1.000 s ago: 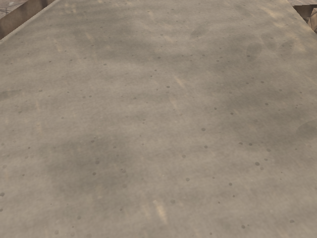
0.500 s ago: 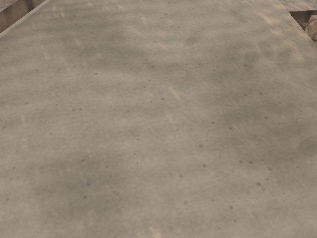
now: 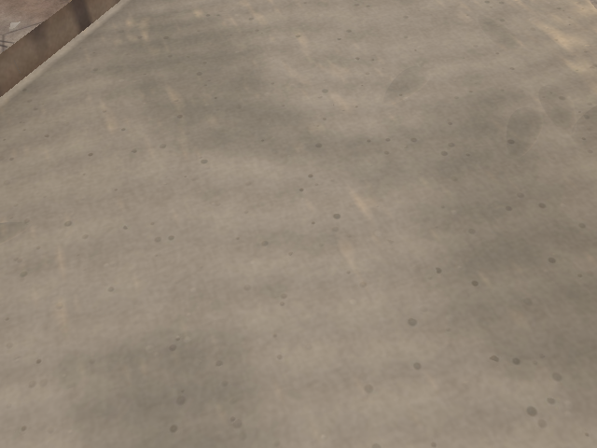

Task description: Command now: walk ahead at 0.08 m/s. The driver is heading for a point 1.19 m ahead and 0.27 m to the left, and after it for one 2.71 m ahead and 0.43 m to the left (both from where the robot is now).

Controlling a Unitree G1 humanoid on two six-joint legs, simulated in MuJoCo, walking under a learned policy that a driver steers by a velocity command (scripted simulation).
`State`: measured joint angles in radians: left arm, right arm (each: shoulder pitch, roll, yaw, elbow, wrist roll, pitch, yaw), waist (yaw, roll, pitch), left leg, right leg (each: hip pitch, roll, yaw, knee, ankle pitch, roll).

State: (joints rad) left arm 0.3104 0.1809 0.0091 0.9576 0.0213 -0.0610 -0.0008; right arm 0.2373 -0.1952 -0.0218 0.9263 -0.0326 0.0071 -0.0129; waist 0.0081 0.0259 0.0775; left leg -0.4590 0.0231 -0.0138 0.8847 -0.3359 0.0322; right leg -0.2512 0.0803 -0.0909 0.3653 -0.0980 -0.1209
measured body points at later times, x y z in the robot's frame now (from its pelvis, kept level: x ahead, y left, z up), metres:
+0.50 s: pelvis +0.05 +0.02 +0.00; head +0.05 +0.02 +0.45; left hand +0.04 +0.24 -0.16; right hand +0.04 -0.19 -0.16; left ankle +0.04 +0.12 -0.74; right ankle +0.07 -0.05 -0.74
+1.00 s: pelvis +0.20 -0.02 +0.01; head +0.21 -0.04 +0.45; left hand +0.12 +0.20 -0.14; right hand +0.28 -0.26 -0.15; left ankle +0.24 +0.10 -0.67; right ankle +0.12 -0.08 -0.74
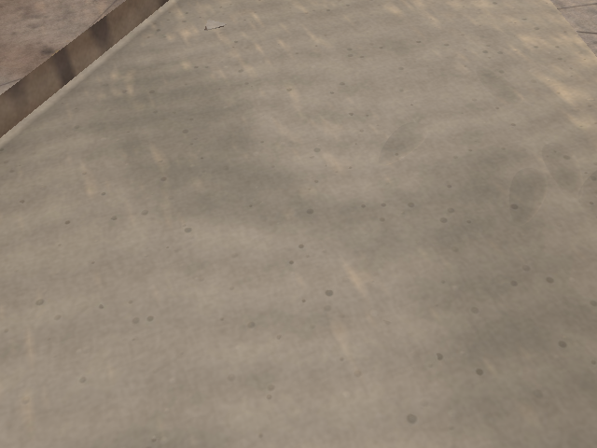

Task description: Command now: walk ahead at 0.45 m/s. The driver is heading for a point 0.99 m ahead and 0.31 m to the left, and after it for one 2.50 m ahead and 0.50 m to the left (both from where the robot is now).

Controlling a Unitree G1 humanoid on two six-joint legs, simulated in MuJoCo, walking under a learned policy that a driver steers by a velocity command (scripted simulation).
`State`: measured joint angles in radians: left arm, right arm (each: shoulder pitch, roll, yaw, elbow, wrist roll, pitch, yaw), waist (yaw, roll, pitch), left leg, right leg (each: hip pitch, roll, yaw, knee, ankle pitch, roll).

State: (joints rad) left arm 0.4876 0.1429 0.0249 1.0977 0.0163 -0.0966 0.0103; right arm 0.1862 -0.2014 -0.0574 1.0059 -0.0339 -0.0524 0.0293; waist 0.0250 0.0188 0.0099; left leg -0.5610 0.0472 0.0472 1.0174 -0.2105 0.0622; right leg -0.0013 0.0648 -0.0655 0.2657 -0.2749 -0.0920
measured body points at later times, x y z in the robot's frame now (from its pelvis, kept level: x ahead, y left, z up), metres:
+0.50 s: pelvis +0.27 +0.03 +0.00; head +0.28 +0.04 +0.45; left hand +0.36 +0.27 -0.14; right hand +0.22 -0.21 -0.15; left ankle +0.26 +0.08 -0.74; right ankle +0.34 -0.12 -0.67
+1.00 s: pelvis +0.55 -0.02 +0.00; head +0.57 -0.03 +0.45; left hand +0.57 +0.24 -0.14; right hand +0.61 -0.27 -0.15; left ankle +0.51 +0.11 -0.66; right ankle +0.57 -0.09 -0.74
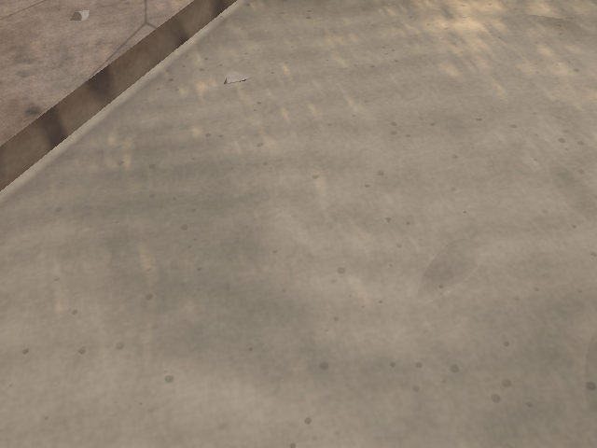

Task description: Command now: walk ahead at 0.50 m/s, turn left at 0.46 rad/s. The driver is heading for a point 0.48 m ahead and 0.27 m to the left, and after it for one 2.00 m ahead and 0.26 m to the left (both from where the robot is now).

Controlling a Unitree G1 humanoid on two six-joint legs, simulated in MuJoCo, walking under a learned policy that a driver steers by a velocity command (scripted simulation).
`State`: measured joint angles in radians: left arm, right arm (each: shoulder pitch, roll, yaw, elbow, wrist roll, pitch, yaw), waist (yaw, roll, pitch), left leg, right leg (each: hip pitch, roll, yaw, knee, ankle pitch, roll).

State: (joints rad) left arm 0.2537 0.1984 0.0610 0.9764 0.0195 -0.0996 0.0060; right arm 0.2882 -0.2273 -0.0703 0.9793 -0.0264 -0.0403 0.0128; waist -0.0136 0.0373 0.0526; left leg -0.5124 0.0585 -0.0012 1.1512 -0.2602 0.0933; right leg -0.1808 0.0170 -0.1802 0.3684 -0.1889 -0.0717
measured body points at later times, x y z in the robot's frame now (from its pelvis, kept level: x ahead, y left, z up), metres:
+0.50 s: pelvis +0.26 +0.07 -0.01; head +0.29 +0.09 +0.44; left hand +0.27 +0.34 -0.14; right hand +0.41 -0.17 -0.14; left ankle +0.28 +0.11 -0.74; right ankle +0.25 -0.09 -0.65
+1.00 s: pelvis +0.54 +0.13 -0.02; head +0.57 +0.14 +0.43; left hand +0.56 +0.44 -0.12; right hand +0.70 -0.11 -0.15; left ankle +0.35 +0.13 -0.65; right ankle +0.65 +0.09 -0.74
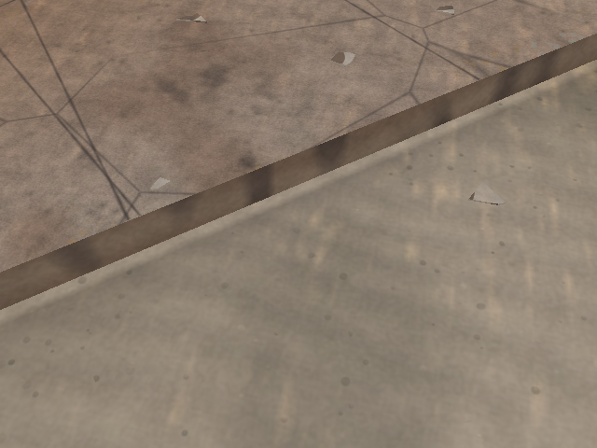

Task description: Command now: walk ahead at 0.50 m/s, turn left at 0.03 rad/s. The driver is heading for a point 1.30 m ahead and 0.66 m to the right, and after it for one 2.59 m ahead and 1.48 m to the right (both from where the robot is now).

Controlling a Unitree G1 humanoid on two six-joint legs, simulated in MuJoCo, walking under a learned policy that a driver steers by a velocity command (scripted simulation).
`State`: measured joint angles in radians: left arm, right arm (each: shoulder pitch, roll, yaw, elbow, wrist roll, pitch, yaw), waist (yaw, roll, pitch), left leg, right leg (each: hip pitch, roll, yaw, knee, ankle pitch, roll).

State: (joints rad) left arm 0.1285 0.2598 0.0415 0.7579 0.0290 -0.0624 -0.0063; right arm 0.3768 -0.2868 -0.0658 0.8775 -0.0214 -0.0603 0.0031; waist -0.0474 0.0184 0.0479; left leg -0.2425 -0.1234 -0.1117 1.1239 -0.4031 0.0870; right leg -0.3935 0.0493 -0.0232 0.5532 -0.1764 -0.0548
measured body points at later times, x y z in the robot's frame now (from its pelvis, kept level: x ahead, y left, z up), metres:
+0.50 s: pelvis +0.24 +0.02 +0.01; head +0.27 +0.04 +0.46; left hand +0.34 +0.29 -0.12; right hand +0.35 -0.25 -0.08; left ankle +0.29 +0.11 -0.73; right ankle +0.14 -0.08 -0.65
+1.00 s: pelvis +0.37 -0.06 +0.01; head +0.38 -0.08 +0.46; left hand +0.61 +0.12 -0.09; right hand +0.33 -0.34 -0.11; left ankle +0.43 +0.09 -0.65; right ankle +0.35 -0.11 -0.73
